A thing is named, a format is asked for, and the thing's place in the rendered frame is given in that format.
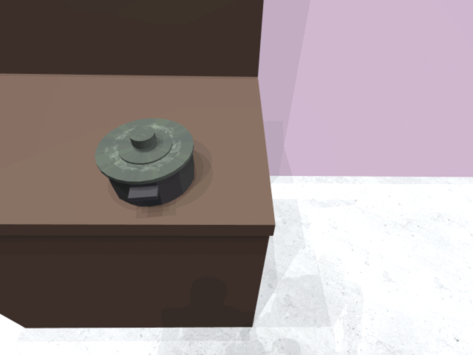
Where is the lid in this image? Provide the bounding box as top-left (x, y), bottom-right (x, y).
top-left (95, 118), bottom-right (194, 185)

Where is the pot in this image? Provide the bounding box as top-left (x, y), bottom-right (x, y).
top-left (109, 155), bottom-right (194, 206)

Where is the table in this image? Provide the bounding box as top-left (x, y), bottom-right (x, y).
top-left (0, 0), bottom-right (276, 328)

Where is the knob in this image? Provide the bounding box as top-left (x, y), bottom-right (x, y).
top-left (129, 126), bottom-right (157, 149)

